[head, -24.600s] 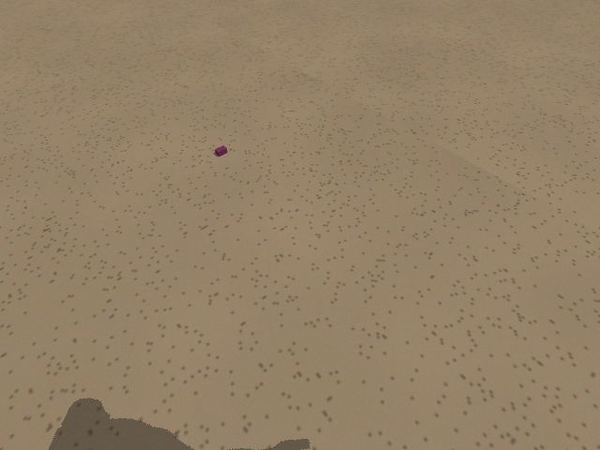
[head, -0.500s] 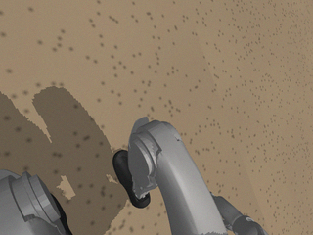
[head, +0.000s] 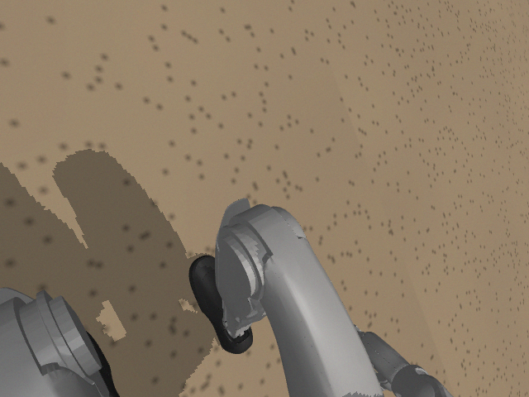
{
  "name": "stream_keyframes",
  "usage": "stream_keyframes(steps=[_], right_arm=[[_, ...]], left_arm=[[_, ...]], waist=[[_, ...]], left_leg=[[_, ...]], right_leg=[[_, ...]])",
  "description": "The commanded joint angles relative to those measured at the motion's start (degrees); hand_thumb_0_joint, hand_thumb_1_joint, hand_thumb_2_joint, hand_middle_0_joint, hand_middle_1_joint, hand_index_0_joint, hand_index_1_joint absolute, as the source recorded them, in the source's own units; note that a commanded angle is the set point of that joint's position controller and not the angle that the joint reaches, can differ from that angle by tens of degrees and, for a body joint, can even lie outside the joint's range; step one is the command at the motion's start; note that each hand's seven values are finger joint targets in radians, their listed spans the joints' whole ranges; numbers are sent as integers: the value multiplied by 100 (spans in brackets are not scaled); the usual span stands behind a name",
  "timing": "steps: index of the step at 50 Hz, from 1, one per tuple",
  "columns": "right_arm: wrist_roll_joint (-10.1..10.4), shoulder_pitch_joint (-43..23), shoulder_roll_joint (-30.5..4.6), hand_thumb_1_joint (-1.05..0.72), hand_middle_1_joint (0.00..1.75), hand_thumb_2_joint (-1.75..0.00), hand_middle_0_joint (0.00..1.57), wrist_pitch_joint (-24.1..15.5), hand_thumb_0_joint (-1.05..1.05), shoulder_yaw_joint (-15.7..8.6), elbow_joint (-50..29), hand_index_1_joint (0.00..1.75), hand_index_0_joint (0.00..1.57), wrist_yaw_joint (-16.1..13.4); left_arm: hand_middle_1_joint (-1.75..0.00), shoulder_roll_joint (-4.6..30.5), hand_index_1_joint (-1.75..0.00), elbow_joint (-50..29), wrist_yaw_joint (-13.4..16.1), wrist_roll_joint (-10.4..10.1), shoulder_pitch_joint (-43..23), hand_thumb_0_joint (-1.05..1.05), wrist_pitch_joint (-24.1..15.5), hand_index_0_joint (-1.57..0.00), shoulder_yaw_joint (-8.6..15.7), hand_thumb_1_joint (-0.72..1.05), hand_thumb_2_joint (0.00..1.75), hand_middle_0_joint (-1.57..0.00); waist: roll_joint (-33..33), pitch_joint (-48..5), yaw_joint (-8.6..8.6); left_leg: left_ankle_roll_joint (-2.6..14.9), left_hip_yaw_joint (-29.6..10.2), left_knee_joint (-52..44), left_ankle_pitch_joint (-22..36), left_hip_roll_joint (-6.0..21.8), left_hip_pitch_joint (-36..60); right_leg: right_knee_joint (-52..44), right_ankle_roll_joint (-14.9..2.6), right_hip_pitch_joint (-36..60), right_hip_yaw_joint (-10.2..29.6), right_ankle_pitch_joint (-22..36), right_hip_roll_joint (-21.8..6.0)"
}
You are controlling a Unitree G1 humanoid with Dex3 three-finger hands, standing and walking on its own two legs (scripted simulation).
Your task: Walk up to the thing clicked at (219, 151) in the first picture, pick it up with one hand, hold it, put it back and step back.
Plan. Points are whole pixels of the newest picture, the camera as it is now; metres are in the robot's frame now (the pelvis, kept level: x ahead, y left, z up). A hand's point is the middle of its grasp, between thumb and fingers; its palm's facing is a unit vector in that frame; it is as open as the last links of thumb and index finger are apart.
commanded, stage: close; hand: left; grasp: from above
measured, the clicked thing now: out of the picture +0.47 +0.39 -0.29
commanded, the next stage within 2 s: settle in 1.14 s
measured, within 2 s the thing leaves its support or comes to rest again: neither
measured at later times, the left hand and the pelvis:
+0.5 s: hand out of the picture +0.45 +0.38 -0.25, palm faces -0.45 -0.14 -0.88, open 7.3 cm; pelvis +0.00 +0.00 +0.00, yaw +0 degrees
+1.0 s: hand out of the picture +0.45 +0.38 -0.25, palm faces -0.46 -0.14 -0.88, open 6.4 cm; pelvis +0.00 +0.00 +0.00, yaw +0 degrees
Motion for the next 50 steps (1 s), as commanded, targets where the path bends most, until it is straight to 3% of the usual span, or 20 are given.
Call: stream_keyframes(steps=[1, 3, 7, 12, 16, 19, 21, 23, 25, 29, 32, 35, 40, 43, 47, 50], right_arm=[[62, 1089, -1906, -89, 30, -90, 20, 28, 0, -556, 150, 30, 20, -53], [76, 1076, -1965, -89, 30, -90, 20, 38, 0, -596, 138, 30, 20, -60], [68, 1033, -1946, -89, 30, -90, 20, 100, 0, -572, 46, 30, 20, -81], [21, 1086, -1953, -88, 30, -90, 20, 186, 0, -533, 20, 30, 20, -123], [-1, 1004, -1962, -88, 30, -90, 20, 199, 0, -496, 37, 30, 20, -142], [-19, 1035, -1937, -88, 30, -89, 20, 198, 0, -496, 58, 30, 20, -143], [-14, 1028, -2002, -88, 30, -90, 20, 183, 0, -550, 72, 30, 20, -147], [-27, 1015, -1973, -88, 30, -90, 20, 176, 0, -582, 119, 30, 20, -137], [-3, 985, -1891, -88, 30, -90, 20, 144, 0, -536, 128, 30, 20, -112], [5, 1042, -2024, -89, 30, -90, 20, 98, 0, -670, 134, 30, 20, -112], [29, 1051, -1852, -88, 30, -89, 20, 73, 0, -542, 161, 30, 20, -70], [45, 976, -1961, -89, 30, -90, 20, 78, 0, -570, 110, 30, 20, -94], [50, 1024, -1915, -89, 30, -90, 20, 97, 0, -547, 84, 30, 20, -77], [38, 1048, -1940, -89, 30, -90, 20, 146, 0, -586, 69, 30, 20, -106], [36, 1070, -1915, -89, 30, -90, 20, 158, 0, -574, 86, 30, 20, -104], [31, 1079, -1934, -89, 30, -90, 20, 178, 0, -557, 56, 30, 20, -112]], left_arm=[[-44, 1384, -40, -724, 29, -147, -1188, 0, 49, -74, 89, 34, 28, -69], [-43, 1543, -39, -809, -65, -172, -1159, 0, 48, -74, 164, 34, 28, -71], [-38, 1398, -34, -796, -225, -244, -999, 0, -32, -79, 95, 39, 24, -75], [-34, 1519, -30, -980, -248, -191, -1002, 0, -205, -83, 148, 44, 21, -79], [-31, 1538, -28, -1009, -118, -226, -1040, 0, -310, -84, 168, 45, 20, -80], [-30, 1549, -26, -928, -29, -92, -1055, 0, -315, -87, 169, 50, 17, -83], [-26, 1624, -23, -1142, 39, -52, -1228, 0, -304, -89, 198, 51, 16, -86], [-25, 1505, -22, -1018, 99, -78, -1213, 0, -276, -90, 188, 53, 14, -86], [-25, 1278, -21, -596, 112, -65, -999, 0, -203, -91, 38, 54, 14, -87], [-21, 1524, -17, -1082, 143, -99, -1446, 0, -143, -94, 129, 56, 11, -90], [-19, 1111, -15, -473, 49, -140, -911, 0, -36, -97, -37, 62, 7, -93], [-17, 1622, -13, -873, 45, -154, -1251, 0, -89, -100, 207, 65, 4, -96], [-12, 1400, -9, -706, -93, -174, -943, 0, -57, -104, 111, 68, 2, -100], [-10, 1571, -7, -948, -126, -145, -1107, 0, -108, -106, 190, 71, 0, -102], [-9, 1339, -5, -854, -177, -183, -1019, 0, -138, -109, 108, 75, 0, -105], [-6, 1603, -3, -1197, -202, -148, -1192, 0, -170, -109, 202, 75, 0, -106]], waist=[[3565, -3544, -319], [3694, -3612, -217], [3534, -3489, -252], [3520, -3605, -224], [3496, -3630, -225], [3658, -3436, -202], [3735, -3583, -197], [3780, -3624, -226], [3572, -3319, -283], [3738, -3755, -228], [3413, -3227, -321], [3707, -3667, -170], [3505, -3499, -241], [3586, -3720, -176], [3536, -3410, -246], [3758, -3706, -190]], left_leg=[[-130, 394, -1372, 1740, 230, 3099], [-157, 404, -1395, 1693, 237, 3189], [-142, 398, -1389, 1548, 227, 3112], [-127, 410, -1338, 1738, 228, 3203], [-129, 370, -1345, 1645, 247, 3196], [-179, 327, -1430, 1540, 251, 3247], [-184, 315, -1428, 1569, 259, 3380], [-187, 311, -1443, 1643, 280, 3424], [-175, 296, -1478, 1476, 271, 3183], [-166, 334, -1454, 1568, 249, 3292], [-149, 342, -1418, 1583, 243, 3049], [-183, 351, -1442, 1615, 245, 3198], [-139, 401, -1362, 1662, 220, 3113], [-138, 415, -1363, 1653, 232, 3194], [-160, 367, -1371, 1651, 228, 3138], [-173, 359, -1383, 1769, 254, 3406]], right_leg=[[-1071, -424, 1921, -402, 1647, 140], [-1064, -467, 1902, -362, 1541, 123], [-1104, -473, 1917, -391, 1409, 133], [-1120, -463, 2053, -415, 1535, 148], [-1124, -456, 2071, -458, 1493, 172], [-1048, -488, 1797, -472, 1336, 152], [-1035, -482, 1743, -471, 1376, 142], [-1027, -456, 1752, -495, 1448, 152], [-1023, -451, 1689, -517, 1350, 178], [-1020, -458, 1838, -462, 1512, 151], [-1031, -437, 1712, -455, 1451, 156], [-1050, -470, 1858, -444, 1478, 128], [-1073, -461, 1878, -418, 1501, 147], [-1101, -466, 1978, -412, 1497, 158], [-1091, -480, 1766, -430, 1432, 131], [-1081, -479, 1862, -408, 1493, 121]])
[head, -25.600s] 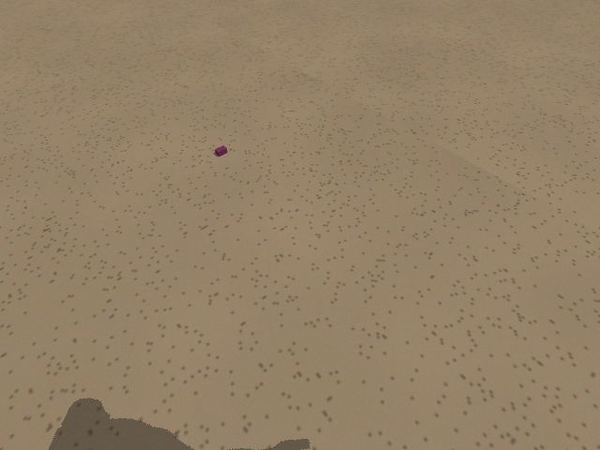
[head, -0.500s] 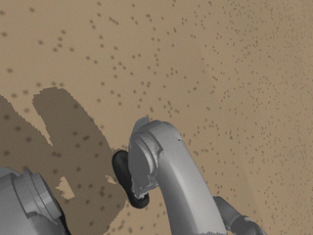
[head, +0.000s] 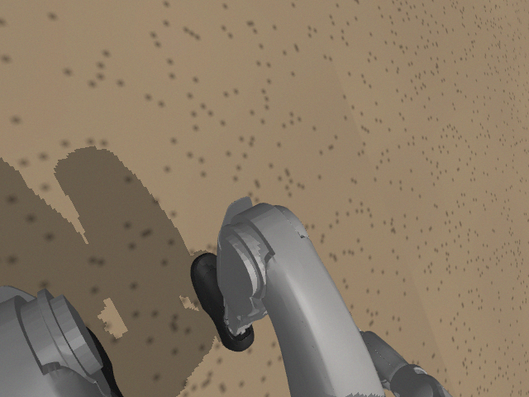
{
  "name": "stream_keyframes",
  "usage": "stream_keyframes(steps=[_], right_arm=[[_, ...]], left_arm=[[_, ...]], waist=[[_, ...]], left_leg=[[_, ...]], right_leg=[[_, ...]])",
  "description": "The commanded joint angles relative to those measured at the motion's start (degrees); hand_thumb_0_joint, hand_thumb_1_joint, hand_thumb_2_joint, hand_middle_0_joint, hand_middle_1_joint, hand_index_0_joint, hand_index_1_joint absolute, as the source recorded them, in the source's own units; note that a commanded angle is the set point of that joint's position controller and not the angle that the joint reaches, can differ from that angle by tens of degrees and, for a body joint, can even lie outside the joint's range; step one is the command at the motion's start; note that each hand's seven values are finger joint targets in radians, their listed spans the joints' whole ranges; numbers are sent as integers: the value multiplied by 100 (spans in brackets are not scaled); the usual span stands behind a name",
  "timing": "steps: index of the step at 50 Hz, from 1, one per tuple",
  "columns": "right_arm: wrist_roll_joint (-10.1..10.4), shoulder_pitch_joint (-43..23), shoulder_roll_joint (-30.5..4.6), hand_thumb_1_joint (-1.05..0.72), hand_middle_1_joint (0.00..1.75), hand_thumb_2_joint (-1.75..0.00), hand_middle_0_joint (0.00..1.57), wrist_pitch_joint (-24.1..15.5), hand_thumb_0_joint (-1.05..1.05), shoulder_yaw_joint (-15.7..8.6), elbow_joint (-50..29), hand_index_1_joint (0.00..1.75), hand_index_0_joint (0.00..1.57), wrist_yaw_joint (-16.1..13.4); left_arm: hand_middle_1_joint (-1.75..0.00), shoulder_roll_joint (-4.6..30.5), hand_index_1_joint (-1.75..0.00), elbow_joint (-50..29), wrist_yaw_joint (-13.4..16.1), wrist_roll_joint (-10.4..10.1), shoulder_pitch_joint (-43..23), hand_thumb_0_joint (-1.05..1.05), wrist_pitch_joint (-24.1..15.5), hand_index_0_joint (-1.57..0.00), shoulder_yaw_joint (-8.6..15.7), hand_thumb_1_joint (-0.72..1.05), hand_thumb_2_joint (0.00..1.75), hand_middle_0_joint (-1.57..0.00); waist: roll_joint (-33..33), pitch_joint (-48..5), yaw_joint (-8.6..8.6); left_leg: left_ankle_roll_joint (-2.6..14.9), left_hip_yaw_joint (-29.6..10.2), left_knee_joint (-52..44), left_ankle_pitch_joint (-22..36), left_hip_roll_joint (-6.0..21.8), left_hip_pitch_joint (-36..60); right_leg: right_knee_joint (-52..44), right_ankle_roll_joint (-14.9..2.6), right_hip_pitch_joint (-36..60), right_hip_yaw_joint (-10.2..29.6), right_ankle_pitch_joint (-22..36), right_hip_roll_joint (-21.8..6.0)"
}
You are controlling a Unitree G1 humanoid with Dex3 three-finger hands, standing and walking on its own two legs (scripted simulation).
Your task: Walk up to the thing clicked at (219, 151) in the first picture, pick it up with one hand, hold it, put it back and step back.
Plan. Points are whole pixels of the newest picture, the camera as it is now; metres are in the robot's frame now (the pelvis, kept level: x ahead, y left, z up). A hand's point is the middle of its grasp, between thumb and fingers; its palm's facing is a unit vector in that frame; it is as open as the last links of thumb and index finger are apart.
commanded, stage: close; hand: left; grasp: from above
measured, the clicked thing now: out of the picture +0.47 +0.39 -0.29
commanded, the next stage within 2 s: settle in 0.14 s
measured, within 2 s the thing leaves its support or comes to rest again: neither
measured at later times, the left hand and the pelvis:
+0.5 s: hand out of the picture +0.46 +0.39 -0.24, palm faces -0.44 -0.14 -0.89, open 6.3 cm; pelvis +0.00 +0.00 +0.00, yaw +0 degrees
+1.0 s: hand out of the picture +0.46 +0.40 -0.15, palm faces -0.44 -0.11 -0.89, open 6.3 cm; pelvis +0.00 +0.00 +0.02, yaw +4 degrees
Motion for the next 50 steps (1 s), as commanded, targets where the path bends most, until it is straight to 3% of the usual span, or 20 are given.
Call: stream_keyframes(steps=[1, 3, 7, 10, 14, 18, 21, 23, 25, 28, 30, 31, 32, 36, 38, 39, 40, 43, 46, 50], right_arm=[[16, 1134, -1972, -89, 30, -90, 20, 53, 0, -598, 137, 30, 20, -62], [20, 1057, -1904, -89, 30, -90, 20, 61, 0, -581, 120, 30, 20, -60], [22, 1097, -1941, -89, 30, -90, 20, 58, 0, -572, 153, 30, 20, -72], [15, 1030, -1972, -89, 30, -90, 20, 60, 0, -549, 116, 30, 20, -83], [-7, 1081, -1937, -90, 30, -90, 20, 59, 0, -545, 160, 30, 20, -94], [26, 1105, -1958, -90, 30, -90, 20, 61, 0, -595, 174, 30, 20, -80], [49, 1056, -2030, -90, 30, -90, 20, 75, 0, -752, 124, 30, 20, -98], [46, 1217, -1980, -90, 30, -90, 20, 106, 0, -789, 122, 30, 20, -71], [80, 1214, -1991, -90, 30, -90, 20, 137, 0, -904, 91, 30, 20, -77], [135, 1283, -1979, -90, 30, -90, 20, 198, 0, -1017, 62, 30, 20, -64], [174, 1336, -1991, -90, 30, -90, 20, 271, 0, -1096, 53, 30, 20, -56], [203, 1312, -1915, -90, 30, -90, 20, 295, 0, -1098, -19, 30, 20, -54], [220, 1398, -1972, -90, 30, -90, 20, 333, 0, -1177, 22, 30, 20, -65], [330, 1445, -1896, -90, 30, -90, 20, 468, 0, -1324, -70, 30, 20, -67], [377, 1442, -1850, -90, 30, -90, 20, 531, 0, -1392, -153, 30, 20, -88], [409, 1424, -1865, -90, 30, -90, 20, 568, 0, -1424, -157, 30, 20, -99], [425, 1489, -1825, -90, 30, -90, 20, 581, 0, -1435, -153, 30, 20, -101], [487, 1538, -1807, -90, 30, -90, 20, 669, 0, -1533, -133, 30, 20, -124], [513, 1556, -1680, -90, 30, -90, 20, 729, 0, -1555, -145, 30, 20, -121], [549, 1553, -1646, -90, 30, -90, 20, 780, 0, -1590, -146, 30, 20, -139]], left_arm=[[-6, 1487, -3, -881, 135, -104, -1313, 0, -43, -109, 159, 75, 0, -106], [-5, 1291, -2, -622, 137, -130, -1072, 0, -37, -111, 48, 76, 0, -108], [-4, 1443, -1, -760, 150, -69, -1203, 0, -70, -112, 71, 78, 0, -109], [-3, 1295, 0, -502, 201, -106, -1057, 0, -86, -116, 28, 83, 0, -113], [-6, 1500, -2, -840, 258, -79, -1332, 0, -83, -120, 127, 81, 0, -116], [-2, 1462, 0, -835, 192, -63, -1323, 0, 24, -121, 154, 81, 0, -118], [-1, 1711, 0, -1218, 120, -63, -1495, 0, 70, -121, 341, 81, 0, -118], [-1, 1591, 0, -1276, 38, -65, -1437, 0, 124, -123, 368, 84, 0, -121], [-2, 1408, 0, -1306, -106, -90, -1339, 0, 196, -124, 283, 85, 1, -122], [-3, 1432, 0, -1643, -314, -154, -1254, 0, 271, -123, 373, 84, 0, -120], [-2, 1215, 0, -1689, -496, -224, -1119, 0, 306, -122, 327, 84, 0, -119], [-4, 1147, -1, -2054, -572, -258, -1342, 0, 284, -121, 262, 84, 0, -118], [-4, 1217, -1, -1967, -621, -275, -1152, 0, 315, -121, 410, 83, 0, -117], [-2, 879, 0, -2160, -990, -294, -1028, 0, 332, -120, 281, 82, 0, -117], [-1, 686, 0, -2849, -1122, -396, -1471, 0, 240, -121, 181, 82, 0, -118], [-2, 775, 0, -2453, -1170, -354, -1122, 0, 282, -121, 257, 82, 0, -118], [-2, 522, 0, -2844, -1234, -445, -1401, 0, 233, -120, 101, 83, 0, -117], [-2, 568, 0, -2919, -1328, -403, -1429, 0, 207, -120, 166, 83, 0, -117], [-2, 309, 0, -2919, -1371, -394, -1511, 0, 202, -121, 40, 83, 0, -118], [-3, 393, 0, -2957, -1388, -381, -1672, 0, 243, -121, 99, 83, 0, -118]], waist=[[3691, -3831, -288], [3480, -3661, -297], [3614, -3635, -275], [3428, -3383, -322], [3713, -3789, -259], [3755, -3644, -311], [4010, -4017, -140], [3964, -4025, -190], [3887, -4044, -150], [4075, -4383, -6], [3905, -4336, -31], [3945, -4430, 19], [3878, -4458, 46], [3766, -4293, 127], [3746, -4490, 173], [3689, -4485, 223], [3676, -4441, 184], [3711, -4615, 283], [3676, -4588, 248], [3633, -4754, 288]], left_leg=[[-176, 382, -1384, 1792, 259, 3395], [-129, 430, -1368, 1643, 254, 3176], [-151, 408, -1411, 1606, 253, 3260], [-172, 348, -1417, 1497, 244, 3062], [-165, 381, -1421, 1682, 265, 3331], [-207, 345, -1431, 1747, 271, 3345], [-227, 423, -1433, 1742, 264, 3495], [-209, 447, -1487, 1781, 250, 3461], [-174, 528, -1441, 1710, 223, 3362], [-193, 540, -1514, 2031, 207, 3635], [-183, 542, -1491, 2165, 182, 3568], [-156, 594, -1502, 2068, 159, 3474], [-161, 600, -1512, 2118, 142, 3510], [-154, 607, -1686, 1829, 103, 3440], [-156, 640, -1744, 1731, 42, 3437], [-138, 671, -1765, 1672, 40, 3416], [-143, 661, -1775, 1708, -4, 3422], [-155, 631, -1890, 1767, -31, 3635], [-131, 731, -1952, 1553, -40, 3568], [-102, 840, -1978, 1511, -79, 3474]], right_leg=[[-1070, -473, 1867, -392, 1506, 127], [-1114, -444, 1916, -405, 1454, 178], [-1081, -454, 1821, -402, 1411, 155], [-1071, -482, 1712, -446, 1317, 146], [-1057, -457, 1885, -413, 1472, 141], [-1047, -486, 1615, -423, 1444, 125], [-1082, -527, 1713, -375, 1436, 112], [-1101, -508, 1826, -365, 1508, 112], [-1164, -517, 1791, -326, 1455, 132], [-1160, -529, 1893, -320, 1636, 105], [-1205, -538, 1853, -317, 1715, 96], [-1229, -541, 1935, -285, 1685, 110], [-1253, -550, 1958, -287, 1726, 88], [-1314, -586, 1737, -236, 1436, 61], [-1359, -603, 1719, -216, 1413, 32], [-1341, -597, 1741, -199, 1339, 41], [-1376, -613, 1642, -188, 1374, 12], [-1351, -619, 1497, -164, 1370, -13], [-1404, -619, 1494, -114, 1251, -27], [-1447, -617, 1569, -54, 1251, -44]])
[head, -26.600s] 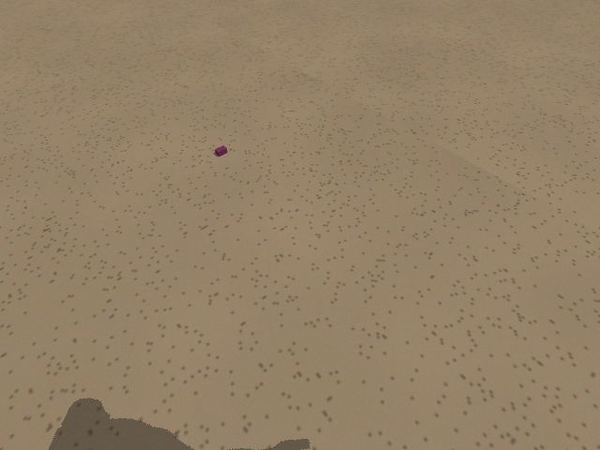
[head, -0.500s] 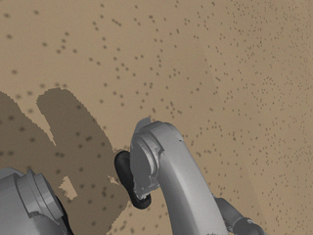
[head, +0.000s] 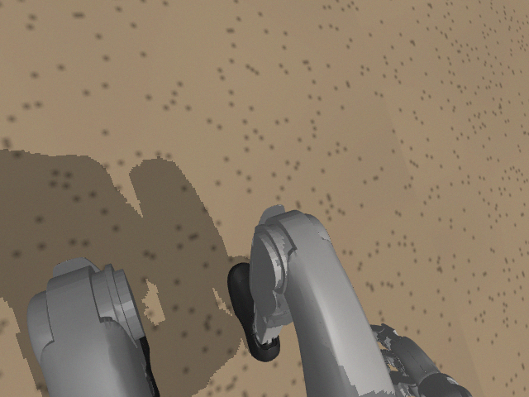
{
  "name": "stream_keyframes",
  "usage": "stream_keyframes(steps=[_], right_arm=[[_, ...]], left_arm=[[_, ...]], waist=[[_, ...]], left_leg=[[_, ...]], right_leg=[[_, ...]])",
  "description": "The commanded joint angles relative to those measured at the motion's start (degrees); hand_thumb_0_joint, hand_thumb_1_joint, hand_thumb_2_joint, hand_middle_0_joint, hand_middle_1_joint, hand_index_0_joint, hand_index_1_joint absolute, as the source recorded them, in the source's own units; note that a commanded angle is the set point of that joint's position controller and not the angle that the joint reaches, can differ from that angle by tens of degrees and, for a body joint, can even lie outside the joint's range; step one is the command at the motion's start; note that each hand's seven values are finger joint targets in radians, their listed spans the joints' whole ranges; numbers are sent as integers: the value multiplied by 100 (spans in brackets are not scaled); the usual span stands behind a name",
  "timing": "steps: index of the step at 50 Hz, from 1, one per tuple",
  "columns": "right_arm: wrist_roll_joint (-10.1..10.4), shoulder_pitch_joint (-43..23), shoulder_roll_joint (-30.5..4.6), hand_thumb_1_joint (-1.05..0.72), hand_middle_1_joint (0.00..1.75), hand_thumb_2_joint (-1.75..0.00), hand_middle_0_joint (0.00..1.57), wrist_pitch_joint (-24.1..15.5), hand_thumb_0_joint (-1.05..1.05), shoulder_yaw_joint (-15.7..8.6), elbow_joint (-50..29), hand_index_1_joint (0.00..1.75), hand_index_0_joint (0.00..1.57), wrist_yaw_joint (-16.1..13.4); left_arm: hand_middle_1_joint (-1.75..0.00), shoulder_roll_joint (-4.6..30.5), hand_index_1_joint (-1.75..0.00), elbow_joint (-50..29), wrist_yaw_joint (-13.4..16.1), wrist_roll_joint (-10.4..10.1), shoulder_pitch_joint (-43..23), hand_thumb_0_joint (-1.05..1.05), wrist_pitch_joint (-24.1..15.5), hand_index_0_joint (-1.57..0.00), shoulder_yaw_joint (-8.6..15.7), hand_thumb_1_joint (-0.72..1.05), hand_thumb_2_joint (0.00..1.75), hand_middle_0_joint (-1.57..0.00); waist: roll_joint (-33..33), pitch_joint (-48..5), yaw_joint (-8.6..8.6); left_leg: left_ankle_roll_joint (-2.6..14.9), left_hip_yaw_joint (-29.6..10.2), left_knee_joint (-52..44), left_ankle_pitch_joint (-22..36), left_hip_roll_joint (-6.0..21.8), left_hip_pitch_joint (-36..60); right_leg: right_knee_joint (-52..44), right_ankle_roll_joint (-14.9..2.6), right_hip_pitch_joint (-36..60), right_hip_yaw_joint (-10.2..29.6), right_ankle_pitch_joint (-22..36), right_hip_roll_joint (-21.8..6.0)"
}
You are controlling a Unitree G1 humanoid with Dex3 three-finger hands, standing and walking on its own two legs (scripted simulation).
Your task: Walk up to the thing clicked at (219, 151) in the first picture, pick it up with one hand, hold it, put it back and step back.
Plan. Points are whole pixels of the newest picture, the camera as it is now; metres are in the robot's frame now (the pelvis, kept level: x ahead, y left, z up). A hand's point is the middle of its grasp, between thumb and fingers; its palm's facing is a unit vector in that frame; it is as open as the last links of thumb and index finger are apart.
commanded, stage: settle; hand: left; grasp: from above
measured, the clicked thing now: out of the picture +0.51 +0.37 -0.22
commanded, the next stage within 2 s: lift in 0.12 s
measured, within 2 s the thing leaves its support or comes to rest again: neither
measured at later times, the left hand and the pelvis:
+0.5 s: hand out of the picture +0.48 +0.37 -0.11, palm faces -0.44 -0.08 -0.89, open 6.3 cm; pelvis +0.00 +0.00 +0.02, yaw +3 degrees
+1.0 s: hand out of the picture +0.42 +0.37 +0.05, palm faces -0.46 -0.11 -0.88, open 6.0 cm; pelvis +0.00 +0.00 +0.13, yaw +8 degrees
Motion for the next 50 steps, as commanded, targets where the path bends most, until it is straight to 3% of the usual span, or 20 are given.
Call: stream_keyframes(steps=[1, 10, 11, 12, 13, 18, 19, 22, 25, 26, 27, 32, 33, 34, 37, 42, 43, 44, 49, 50], right_arm=[[53, 1215, -1601, -90, 30, -90, 20, 79, 0, -618, 33, 30, 20, -83], [147, 1308, -1509, -90, 30, -90, 20, 184, 0, -730, -9, 30, 20, -170], [158, 1329, -1515, -94, 30, -91, 20, 205, 0, -747, -6, 30, 20, -178], [161, 1361, -1484, -89, 30, -89, 20, 220, 0, -754, -22, 30, 20, -179], [187, 1374, -1506, -93, 30, -91, 20, 240, 0, -783, -19, 30, 20, -188], [244, 1445, -1427, -90, 30, -89, 20, 372, 0, -891, -48, 30, 20, -216], [275, 1455, -1444, -92, 30, -91, 20, 397, 0, -945, -50, 30, 20, -229], [328, 1488, -1416, -90, 30, -89, 20, 493, 0, -1040, -66, 30, 20, -266], [381, 1492, -1325, -92, 30, -91, 20, 562, 0, -1107, -11, 30, 20, -316], [395, 1516, -1235, -90, 30, -89, 20, 580, 0, -1106, 19, 30, 20, -321], [412, 1521, -1250, -92, 30, -91, 20, 595, 0, -1157, 29, 30, 20, -345], [510, 1457, -1149, -90, 30, -89, 20, 653, 0, -1294, 44, 30, 20, -466], [545, 1440, -1089, -92, 30, -91, 20, 660, 0, -1293, 18, 30, 20, -480], [565, 1434, -1016, -90, 30, -89, 20, 656, 0, -1297, 45, 30, 20, -496], [630, 1326, -974, -92, 30, -91, 20, 635, 0, -1362, 67, 30, 20, -582], [721, 1309, -854, -89, 30, -89, 20, 563, 0, -1382, 114, 30, 20, -641], [739, 1274, -826, -92, 30, -91, 20, 534, 0, -1372, 127, 30, 20, -656], [752, 1278, -811, -89, 30, -89, 20, 516, 0, -1379, 142, 30, 20, -664], [779, 1194, -766, -92, 30, -91, 20, 437, 0, -1407, 177, 30, 20, -685], [790, 1218, -728, -89, 30, -89, 20, 424, 0, -1414, 170, 30, 20, -690]], left_arm=[[-2, 1424, 0, -1043, 182, -86, -1998, 0, 18, -121, 236, 83, 0, -118], [-4, 1283, 0, -1093, -15, -175, -1926, 0, 154, -118, 203, 79, 0, -114], [-12, 1255, -6, -1080, -48, -218, -1957, 0, 165, -122, 204, 82, 0, -116], [-10, 1216, -10, -1223, -85, -236, -1913, 0, 177, -114, 194, 74, 8, -108], [-14, 1407, -9, -1295, -110, -231, -1899, 0, 192, -118, 324, 78, 0, -112], [-13, 1392, -13, -1846, -324, -380, -1772, 0, 236, -106, 439, 66, 8, -100], [-18, 1532, -12, -1924, -369, -392, -1700, 0, 245, -113, 554, 73, 1, -107], [-16, 1318, -15, -2139, -518, -521, -1556, 0, 255, -103, 522, 65, 9, -97], [-21, 1243, -15, -2373, -695, -659, -1395, 0, 234, -109, 552, 69, 2, -103], [-20, 1072, -18, -2440, -779, -736, -1386, 0, 227, -101, 428, 61, 10, -95], [-22, 1155, -16, -2436, -839, -760, -1295, 0, 227, -109, 509, 69, 2, -103], [-21, 878, -19, -2875, -1144, -1006, -1160, 0, 147, -99, 430, 59, 12, -93], [-25, 914, -18, -2801, -1184, -1030, -1033, 0, 135, -106, 443, 67, 4, -100], [-25, 722, -22, -2813, -1231, -1098, -968, 0, 122, -98, 354, 59, 12, -92], [-29, 627, -21, -2827, -1266, -1167, -827, 0, 95, -105, 341, 67, 4, -97], [-30, 336, -26, -2849, -1252, -1238, -630, 0, 67, -95, 230, 57, 14, -88], [-30, 344, -23, -2863, -1235, -1240, -627, 0, 67, -103, 214, 65, 6, -96], [-28, 208, -25, -2816, -1216, -1252, -576, 0, 73, -95, 150, 57, 14, -88], [-33, 147, -26, -2788, -1145, -1222, -421, 0, 79, -99, 158, 61, 7, -92], [-33, 63, -30, -2848, -1124, -1214, -470, 0, 69, -91, 107, 53, 15, -84]], waist=[[2938, -4005, -251], [2920, -4245, -140], [2894, -4188, -143], [2839, -4342, -144], [2906, -4427, -53], [2940, -4840, 137], [3064, -4956, 212], [2961, -5001, 224], [2910, -5058, 305], [2836, -5181, 281], [2649, -5131, 340], [2578, -5159, 435], [2477, -5179, 474], [2400, -5122, 466], [2293, -4777, 516], [2134, -4902, 588], [2127, -4851, 606], [2113, -4775, 574], [2064, -4719, 684], [2033, -4755, 664]], left_leg=[[-94, 482, -1398, 1157, 46, 3350], [-90, 523, -1637, 1103, 7, 3516], [-88, 527, -1625, 1092, -12, 3450], [-76, 540, -1637, 1170, 3, 3542], [-83, 556, -1653, 1310, -23, 3581], [-59, 668, -1806, 1391, -55, 3754], [-73, 641, -1883, 1470, -70, 3936], [-61, 610, -2049, 1411, -99, 4064], [-25, 676, -2238, 1253, -107, 4108], [15, 723, -2283, 1273, -73, 4176], [43, 771, -2290, 1239, -95, 4141], [53, 759, -2797, 913, -95, 4388], [66, 744, -2932, 796, -76, 4375], [84, 754, -3020, 785, -65, 4385], [80, 724, -3349, 504, -54, 4482], [87, 607, -3806, 745, -23, 5000], [95, 622, -3892, 726, -5, 5033], [94, 605, -3980, 689, -9, 5060], [51, 506, -4367, 796, 19, 5500], [63, 565, -4449, 685, 15, 5513]], right_leg=[[-1176, -505, 1549, -288, 1188, 189], [-1264, -509, 1549, -190, 1136, 142], [-1280, -525, 1499, -185, 1117, 136], [-1306, -511, 1607, -176, 1180, 139], [-1287, -515, 1658, -155, 1272, 122], [-1465, -537, 1911, -45, 1271, 112], [-1472, -549, 1859, -37, 1275, 104], [-1603, -570, 1845, 6, 1205, 87], [-1763, -559, 1944, 84, 1094, 67], [-1843, -520, 2129, 125, 1161, 86], [-1960, -527, 2170, 171, 1133, 76], [-2269, -545, 2269, 268, 927, 36], [-2319, -517, 2415, 299, 906, 44], [-2378, -489, 2530, 326, 957, 44], [-2597, -501, 2421, 352, 771, 12], [-2814, -436, 2816, 375, 1046, -14], [-2869, -415, 2879, 379, 1055, -11], [-2932, -414, 2922, 378, 1043, -14], [-3160, -405, 3198, 385, 1102, -10], [-3277, -400, 3359, 396, 1068, 6]])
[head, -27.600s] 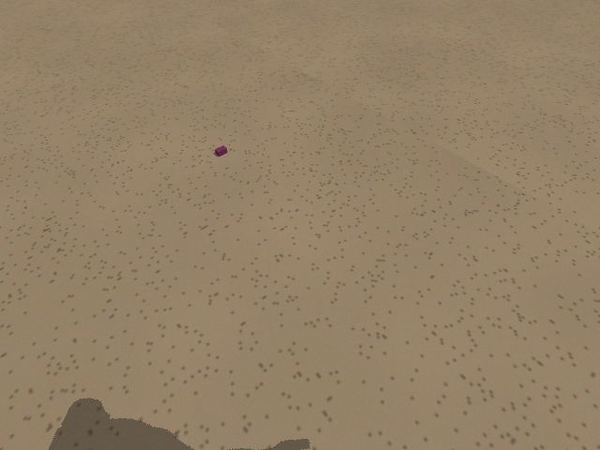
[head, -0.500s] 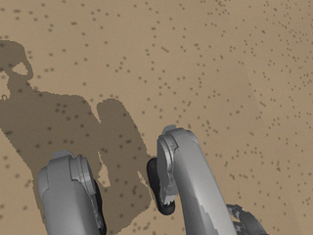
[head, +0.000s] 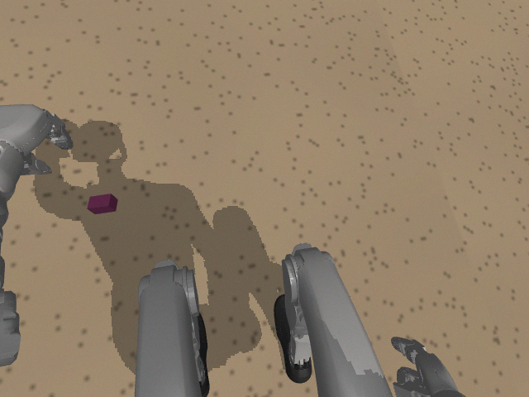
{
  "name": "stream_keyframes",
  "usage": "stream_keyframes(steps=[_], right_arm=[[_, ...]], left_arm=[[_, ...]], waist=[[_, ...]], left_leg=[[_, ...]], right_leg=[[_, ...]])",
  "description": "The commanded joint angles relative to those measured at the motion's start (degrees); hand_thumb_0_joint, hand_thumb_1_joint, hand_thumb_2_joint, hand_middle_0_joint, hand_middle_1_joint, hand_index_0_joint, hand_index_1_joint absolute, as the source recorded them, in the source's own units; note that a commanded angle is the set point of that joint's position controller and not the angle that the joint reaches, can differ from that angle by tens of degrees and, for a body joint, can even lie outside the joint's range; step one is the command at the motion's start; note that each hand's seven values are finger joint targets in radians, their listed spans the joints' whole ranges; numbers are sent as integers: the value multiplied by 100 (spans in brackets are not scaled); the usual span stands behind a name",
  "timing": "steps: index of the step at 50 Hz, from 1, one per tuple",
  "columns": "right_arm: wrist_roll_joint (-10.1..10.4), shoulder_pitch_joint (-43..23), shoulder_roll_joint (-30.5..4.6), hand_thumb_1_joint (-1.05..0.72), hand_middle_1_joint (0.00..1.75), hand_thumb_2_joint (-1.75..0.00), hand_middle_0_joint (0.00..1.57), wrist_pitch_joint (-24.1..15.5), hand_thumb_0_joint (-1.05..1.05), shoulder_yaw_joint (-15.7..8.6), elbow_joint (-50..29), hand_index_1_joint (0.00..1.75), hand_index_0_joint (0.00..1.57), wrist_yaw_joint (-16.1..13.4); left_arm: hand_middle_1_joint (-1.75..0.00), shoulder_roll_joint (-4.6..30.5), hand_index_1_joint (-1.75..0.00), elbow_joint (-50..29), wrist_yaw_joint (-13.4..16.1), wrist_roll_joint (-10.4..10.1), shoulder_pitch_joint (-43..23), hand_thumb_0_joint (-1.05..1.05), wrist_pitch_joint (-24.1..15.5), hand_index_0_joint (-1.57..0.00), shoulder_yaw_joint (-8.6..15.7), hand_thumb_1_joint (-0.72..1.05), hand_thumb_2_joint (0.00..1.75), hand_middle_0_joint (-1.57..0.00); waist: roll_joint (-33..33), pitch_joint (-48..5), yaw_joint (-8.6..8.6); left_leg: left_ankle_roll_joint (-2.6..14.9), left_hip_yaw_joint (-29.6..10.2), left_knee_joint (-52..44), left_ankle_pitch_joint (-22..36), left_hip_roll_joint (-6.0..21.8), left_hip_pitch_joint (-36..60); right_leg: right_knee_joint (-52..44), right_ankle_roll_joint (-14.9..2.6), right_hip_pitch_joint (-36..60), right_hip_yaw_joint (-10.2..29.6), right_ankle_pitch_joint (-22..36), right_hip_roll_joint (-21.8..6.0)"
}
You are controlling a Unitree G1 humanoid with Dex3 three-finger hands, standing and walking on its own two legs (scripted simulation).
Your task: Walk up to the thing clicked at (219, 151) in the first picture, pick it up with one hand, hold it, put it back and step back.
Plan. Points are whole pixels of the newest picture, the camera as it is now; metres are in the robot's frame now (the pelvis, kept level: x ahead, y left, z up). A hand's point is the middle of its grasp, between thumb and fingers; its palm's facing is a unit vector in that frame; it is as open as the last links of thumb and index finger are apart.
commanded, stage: go down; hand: left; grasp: from above
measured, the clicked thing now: (102, 204) +0.50 +0.32 -0.42
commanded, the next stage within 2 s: none
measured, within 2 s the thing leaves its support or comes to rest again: neither
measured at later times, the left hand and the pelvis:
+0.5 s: hand (0, 132) +0.48 +0.32 -0.02, palm faces -0.43 +0.00 -0.90, open 10.5 cm; pelvis +0.00 +0.00 +0.04, yaw +1 degrees
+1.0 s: hand out of the picture +0.49 +0.33 +0.01, palm faces -0.44 -0.02 -0.90, open 11.9 cm; pelvis +0.01 +0.01 +0.08, yaw +1 degrees
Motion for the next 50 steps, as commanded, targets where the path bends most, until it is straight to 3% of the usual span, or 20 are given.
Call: stream_keyframes(steps=[1, 4, 7, 8, 14, 20, 24, 28, 32, 42, 50], right_arm=[[40, 992, -1194, -92, 30, -91, 20, -127, 0, -518, -113, 30, 20, -100], [40, 956, -1153, -90, 30, -89, 20, -184, 0, -527, -77, 30, 20, -110], [40, 907, -1145, -90, 30, -89, 20, -233, 0, -510, 2, 30, 20, -138], [27, 897, -1107, -90, 30, -89, 20, -252, 0, -487, 14, 30, 20, -139], [-17, 980, -1125, -91, 30, -90, 20, -352, 0, -496, 96, 30, 20, -121], [-23, 1186, -1187, -91, 30, -90, 20, -368, 0, -565, 162, 30, 20, -87], [5, 1181, -1201, -91, 30, -90, 20, -356, 0, -600, 187, 30, 20, -103], [16, 1194, -1164, -91, 30, -90, 20, -357, 0, -567, 244, 30, 20, -128], [27, 1180, -1130, -91, 30, -90, 20, -375, 0, -550, 301, 30, 20, -151], [-2, 1196, -1120, -91, 30, -90, 20, -382, 0, -552, 409, 30, 20, -126], [-51, 1234, -1116, -91, 30, -90, 20, -334, 0, -556, 454, 30, 20, -67]], left_arm=[[-34, 1418, -27, -967, 288, -86, -1787, 0, -56, -98, 462, 60, 8, -92], [-36, 1377, -34, -991, 383, -50, -1739, 0, -86, -75, 490, 36, 31, -72], [-37, 1571, -37, -821, 550, 133, -1957, 0, -212, -69, 544, 21, 40, -69], [-38, 1472, -38, -653, 609, 188, -1953, 0, -257, -68, 470, 19, 41, -68], [-49, 1592, -49, -105, 859, 430, -2280, 0, -300, -56, 475, 4, 54, -57], [-57, 1749, -56, -150, 766, 467, -2523, 0, -218, -51, 517, -2, 57, -51], [-59, 1788, -59, -177, 668, 407, -2581, 0, -201, -48, 545, -6, 60, -48], [-66, 1894, -65, -186, 604, 385, -2477, 0, -249, -44, 595, -11, 63, -43], [-66, 1789, -66, -82, 621, 392, -2474, 0, -310, -42, 531, -13, 65, -42], [-70, 1708, -70, 148, 785, 463, -2580, 0, -344, -38, 487, -18, 69, -38], [-73, 1608, -72, 205, 846, 523, -2663, 0, -317, -36, 404, -20, 70, -36]], waist=[[1344, -3423, -52], [1264, -3447, -42], [1220, -3197, -78], [1179, -3097, -124], [1159, -3206, -116], [1316, -3638, -105], [1387, -3608, -112], [1312, -3578, -87], [1355, -3370, -116], [1471, -3289, -121], [1557, -3516, -179]], left_leg=[[-8, -221, -1981, 370, -13, 3434], [-4, -195, -2103, 386, -27, 3544], [1, -156, -2183, 143, -37, 3407], [3, -140, -2173, 49, -42, 3349], [8, 3, -2196, 73, -102, 3407], [-4, 0, -2295, 540, -84, 3712], [-28, -110, -2540, 307, -36, 3905], [-19, -66, -2572, 476, -42, 3973], [-37, -116, -2732, 392, -19, 4063], [-102, -288, -2971, 800, 37, 4598], [-110, -269, -2869, 1492, 51, 4975]], right_leg=[[-1284, -391, 1660, -206, 860, 159], [-1453, -383, 1868, -178, 872, 166], [-1586, -377, 1837, -146, 681, 167], [-1623, -378, 1824, -142, 613, 177], [-1860, -398, 2037, -72, 554, 183], [-1968, -397, 2354, -71, 905, 174], [-2064, -390, 2378, -113, 791, 187], [-2176, -391, 2541, -101, 886, 183], [-2264, -400, 2503, -112, 844, 195], [-2377, -425, 2385, -148, 999, 191], [-2451, -444, 2408, -133, 1294, 206]])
